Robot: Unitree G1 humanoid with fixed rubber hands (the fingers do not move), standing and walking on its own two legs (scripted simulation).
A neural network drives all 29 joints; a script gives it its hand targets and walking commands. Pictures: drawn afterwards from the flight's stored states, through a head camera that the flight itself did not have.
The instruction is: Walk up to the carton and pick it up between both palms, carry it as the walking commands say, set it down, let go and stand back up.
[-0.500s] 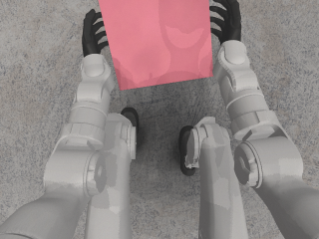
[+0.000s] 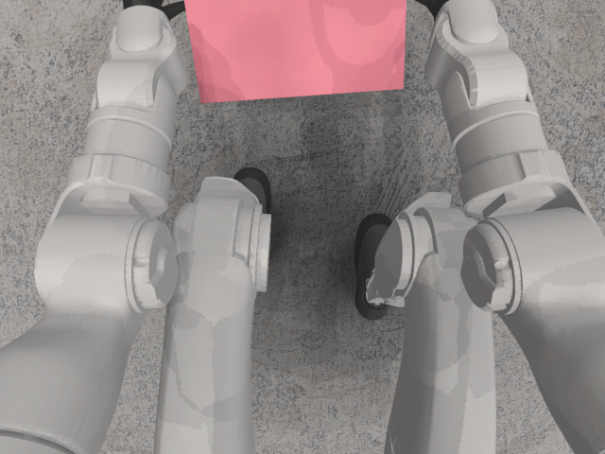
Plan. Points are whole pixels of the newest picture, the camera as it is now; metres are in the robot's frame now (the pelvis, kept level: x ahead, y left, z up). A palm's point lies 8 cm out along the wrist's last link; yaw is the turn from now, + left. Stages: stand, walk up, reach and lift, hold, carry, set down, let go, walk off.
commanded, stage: set down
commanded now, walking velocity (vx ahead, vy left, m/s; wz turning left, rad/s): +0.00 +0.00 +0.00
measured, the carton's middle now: (299, 6) +0.55 +0.06 -0.28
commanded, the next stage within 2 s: none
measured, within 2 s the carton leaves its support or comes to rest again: rests again in 0.66 s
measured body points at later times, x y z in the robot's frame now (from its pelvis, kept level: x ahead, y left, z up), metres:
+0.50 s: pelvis +0.02 -0.01 -0.03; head +0.37 +0.02 +0.23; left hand +0.55 +0.20 -0.19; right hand +0.58 -0.10 -0.19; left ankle +0.19 +0.12 -0.39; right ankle +0.12 -0.12 -0.39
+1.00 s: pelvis +0.02 -0.01 -0.04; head +0.38 +0.01 +0.23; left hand +0.56 +0.21 -0.20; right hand +0.59 -0.10 -0.20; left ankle +0.19 +0.12 -0.39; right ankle +0.12 -0.12 -0.39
